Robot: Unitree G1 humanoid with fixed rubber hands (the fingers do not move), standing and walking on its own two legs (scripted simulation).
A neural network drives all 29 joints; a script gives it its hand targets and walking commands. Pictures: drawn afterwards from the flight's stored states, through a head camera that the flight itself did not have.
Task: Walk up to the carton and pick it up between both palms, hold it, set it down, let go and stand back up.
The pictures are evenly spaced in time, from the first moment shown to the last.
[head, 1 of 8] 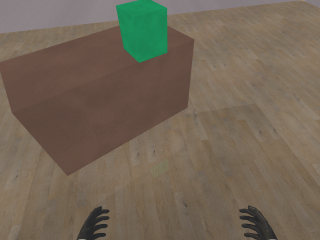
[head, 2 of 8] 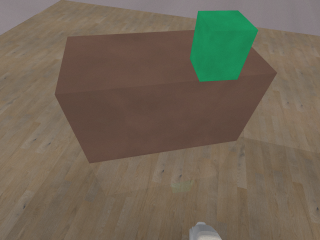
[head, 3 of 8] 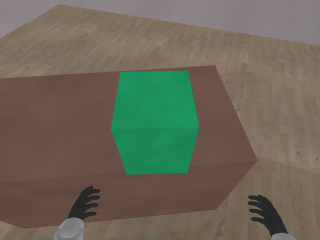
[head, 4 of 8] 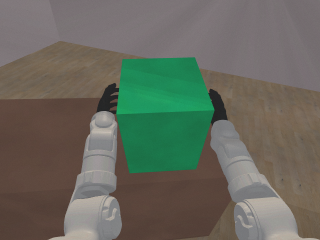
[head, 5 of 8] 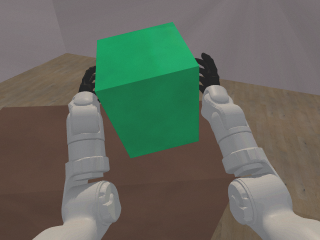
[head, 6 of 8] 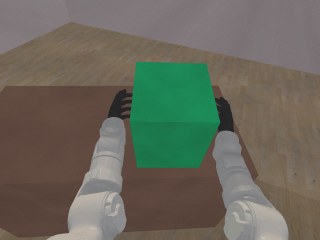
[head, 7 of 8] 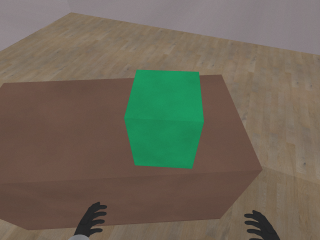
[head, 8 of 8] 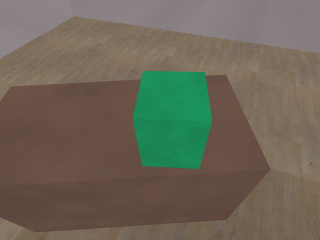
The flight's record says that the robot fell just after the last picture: no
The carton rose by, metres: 0.24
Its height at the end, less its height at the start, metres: +0.00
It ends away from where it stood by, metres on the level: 0.05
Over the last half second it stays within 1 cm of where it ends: yes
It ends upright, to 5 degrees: yes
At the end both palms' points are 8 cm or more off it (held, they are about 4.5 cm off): yes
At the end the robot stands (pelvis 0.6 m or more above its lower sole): yes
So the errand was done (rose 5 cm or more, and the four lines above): yes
